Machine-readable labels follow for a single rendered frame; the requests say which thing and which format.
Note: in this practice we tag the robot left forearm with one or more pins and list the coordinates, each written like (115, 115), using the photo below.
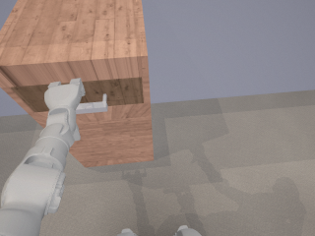
(53, 144)

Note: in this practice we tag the handle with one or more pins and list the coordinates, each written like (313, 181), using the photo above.
(93, 107)

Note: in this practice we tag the drawer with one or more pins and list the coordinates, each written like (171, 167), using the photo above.
(118, 92)

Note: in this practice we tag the robot left upper arm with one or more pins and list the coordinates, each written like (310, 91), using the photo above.
(34, 192)

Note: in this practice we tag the left robot shin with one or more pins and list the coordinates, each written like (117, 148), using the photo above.
(126, 231)

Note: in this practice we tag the right robot shin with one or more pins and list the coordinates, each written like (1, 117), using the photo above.
(182, 227)

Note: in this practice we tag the robot shin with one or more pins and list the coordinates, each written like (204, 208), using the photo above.
(182, 227)
(126, 231)

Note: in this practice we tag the robot left hand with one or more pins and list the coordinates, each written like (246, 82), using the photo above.
(68, 95)

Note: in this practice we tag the cabinet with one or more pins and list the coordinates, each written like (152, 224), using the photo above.
(49, 41)

